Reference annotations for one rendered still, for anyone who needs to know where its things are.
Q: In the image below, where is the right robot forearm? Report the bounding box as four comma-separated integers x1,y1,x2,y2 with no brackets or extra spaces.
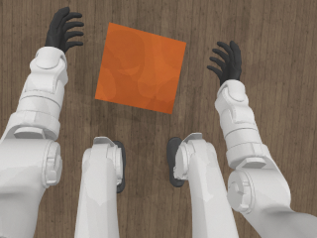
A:
214,79,291,204

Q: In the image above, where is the left robot upper arm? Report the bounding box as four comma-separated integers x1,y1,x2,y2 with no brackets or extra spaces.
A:
0,138,62,238

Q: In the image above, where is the robot thigh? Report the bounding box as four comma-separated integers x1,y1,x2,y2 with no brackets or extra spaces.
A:
178,139,239,238
74,143,123,238

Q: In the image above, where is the left robot hand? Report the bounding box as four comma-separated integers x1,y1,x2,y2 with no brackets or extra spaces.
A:
45,6,84,55

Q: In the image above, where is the carton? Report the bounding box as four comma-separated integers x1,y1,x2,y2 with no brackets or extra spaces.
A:
95,22,186,114

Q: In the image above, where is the left robot forearm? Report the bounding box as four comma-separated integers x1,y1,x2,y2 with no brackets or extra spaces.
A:
0,47,68,144

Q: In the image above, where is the robot left thigh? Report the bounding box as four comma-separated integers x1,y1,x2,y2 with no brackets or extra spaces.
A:
74,143,123,238

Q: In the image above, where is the robot right thigh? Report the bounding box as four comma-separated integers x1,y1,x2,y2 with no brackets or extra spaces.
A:
178,139,239,238

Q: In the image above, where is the right robot hand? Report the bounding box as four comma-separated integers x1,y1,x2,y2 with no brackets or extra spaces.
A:
206,41,242,86

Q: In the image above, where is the right robot upper arm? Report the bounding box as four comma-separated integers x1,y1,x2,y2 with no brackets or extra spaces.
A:
227,168,317,238

